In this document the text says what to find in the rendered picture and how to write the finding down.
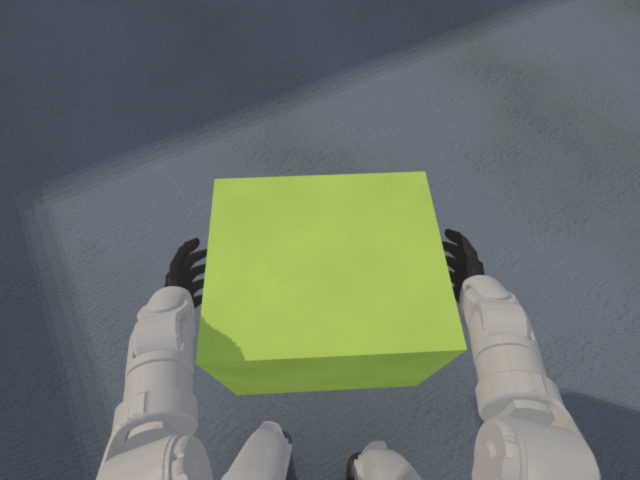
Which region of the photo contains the robot right hand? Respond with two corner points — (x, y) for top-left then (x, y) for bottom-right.
(442, 229), (485, 303)

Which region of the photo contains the left robot upper arm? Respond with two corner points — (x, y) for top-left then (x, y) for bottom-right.
(97, 433), (213, 480)

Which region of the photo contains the robot left forearm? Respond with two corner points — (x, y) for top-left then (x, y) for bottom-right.
(96, 286), (198, 480)

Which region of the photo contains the carton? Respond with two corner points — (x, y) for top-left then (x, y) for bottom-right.
(196, 171), (467, 395)

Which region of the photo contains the left robot thigh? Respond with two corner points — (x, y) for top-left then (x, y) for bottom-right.
(221, 429), (293, 480)

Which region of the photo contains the robot left hand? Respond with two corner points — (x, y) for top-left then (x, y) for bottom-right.
(164, 238), (207, 308)

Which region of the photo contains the robot left shin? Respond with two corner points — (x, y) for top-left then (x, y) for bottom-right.
(256, 421), (285, 437)

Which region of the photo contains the right robot upper arm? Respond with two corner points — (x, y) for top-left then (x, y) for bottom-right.
(472, 415), (600, 480)

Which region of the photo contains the robot right forearm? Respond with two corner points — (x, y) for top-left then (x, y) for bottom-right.
(459, 275), (601, 480)

